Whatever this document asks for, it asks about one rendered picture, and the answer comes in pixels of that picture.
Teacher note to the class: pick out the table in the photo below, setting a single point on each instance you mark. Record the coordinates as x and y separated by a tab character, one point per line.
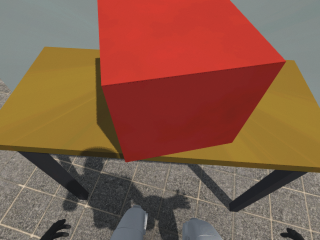
59	107

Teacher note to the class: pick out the left robot thigh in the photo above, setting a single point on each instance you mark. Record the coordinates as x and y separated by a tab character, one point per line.
132	226

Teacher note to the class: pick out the robot thigh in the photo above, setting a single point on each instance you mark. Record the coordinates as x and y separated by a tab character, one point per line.
132	226
196	229

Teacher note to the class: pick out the robot left hand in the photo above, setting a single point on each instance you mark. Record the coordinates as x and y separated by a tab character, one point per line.
52	233

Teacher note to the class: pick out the robot right hand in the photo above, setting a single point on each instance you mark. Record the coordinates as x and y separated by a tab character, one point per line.
293	234

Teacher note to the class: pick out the right robot thigh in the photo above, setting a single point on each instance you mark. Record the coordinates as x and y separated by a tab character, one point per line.
196	229

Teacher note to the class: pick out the carton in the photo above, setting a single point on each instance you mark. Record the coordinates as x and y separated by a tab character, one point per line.
180	75

